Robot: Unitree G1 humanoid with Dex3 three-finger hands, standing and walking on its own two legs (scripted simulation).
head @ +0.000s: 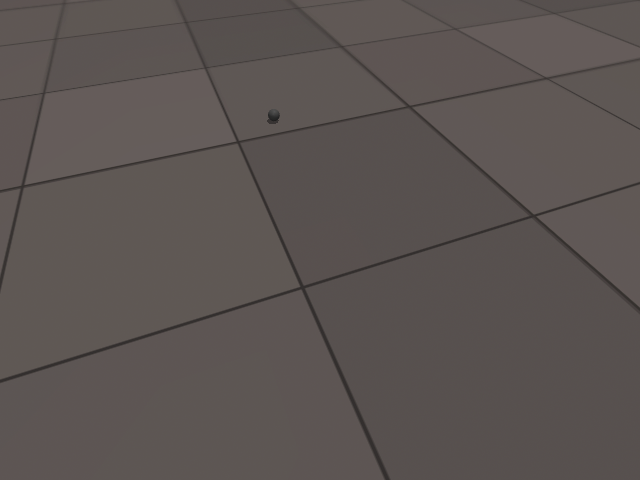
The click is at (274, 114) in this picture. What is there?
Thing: free ball
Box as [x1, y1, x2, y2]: [268, 109, 279, 120]
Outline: 271,109 268,112 268,116 271,120 276,120 279,114 277,110
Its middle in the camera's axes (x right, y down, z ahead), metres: -0.29 -0.84 +2.45
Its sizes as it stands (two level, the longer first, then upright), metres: 0.074 0.074 0.074
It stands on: the floor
